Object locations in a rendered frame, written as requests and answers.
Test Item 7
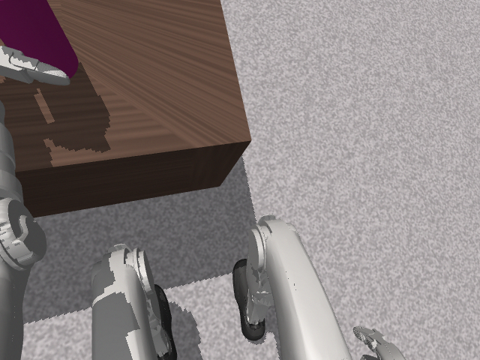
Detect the bottle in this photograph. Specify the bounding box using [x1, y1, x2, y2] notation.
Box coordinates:
[0, 0, 78, 79]

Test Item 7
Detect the left robot arm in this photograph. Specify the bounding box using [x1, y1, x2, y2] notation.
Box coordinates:
[0, 101, 47, 360]

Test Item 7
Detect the left robot hand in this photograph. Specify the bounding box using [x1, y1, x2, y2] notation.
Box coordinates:
[0, 46, 71, 86]

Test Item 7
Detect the right robot hand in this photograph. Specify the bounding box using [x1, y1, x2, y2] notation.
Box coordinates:
[353, 326, 406, 360]

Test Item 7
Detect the right robot foot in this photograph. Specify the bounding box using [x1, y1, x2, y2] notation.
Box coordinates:
[232, 259, 266, 341]

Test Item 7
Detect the left robot foot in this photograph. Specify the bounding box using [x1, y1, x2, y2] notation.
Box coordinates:
[154, 284, 177, 360]

